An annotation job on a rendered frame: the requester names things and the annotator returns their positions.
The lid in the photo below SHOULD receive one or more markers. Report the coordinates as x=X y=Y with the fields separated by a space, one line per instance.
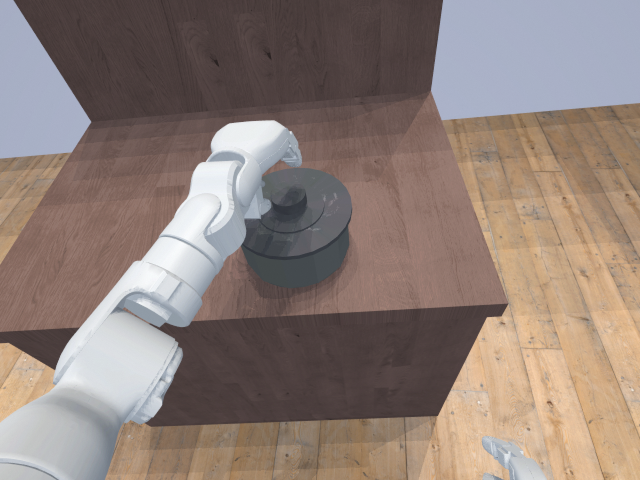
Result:
x=324 y=219

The pot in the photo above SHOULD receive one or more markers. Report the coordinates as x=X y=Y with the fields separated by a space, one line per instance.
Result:
x=301 y=272

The left robot hand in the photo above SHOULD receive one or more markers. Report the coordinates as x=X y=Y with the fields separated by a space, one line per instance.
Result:
x=267 y=142

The right robot hand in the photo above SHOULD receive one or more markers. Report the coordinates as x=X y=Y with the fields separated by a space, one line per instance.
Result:
x=511 y=457

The knob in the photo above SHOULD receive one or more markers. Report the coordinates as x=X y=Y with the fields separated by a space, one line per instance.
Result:
x=288 y=198

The table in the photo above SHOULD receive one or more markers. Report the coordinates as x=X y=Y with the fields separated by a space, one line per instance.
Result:
x=386 y=334

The left robot forearm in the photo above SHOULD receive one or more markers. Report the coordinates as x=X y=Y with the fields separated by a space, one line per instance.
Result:
x=168 y=283

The left robot upper arm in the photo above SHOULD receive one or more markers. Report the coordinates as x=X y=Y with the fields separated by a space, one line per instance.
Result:
x=121 y=374

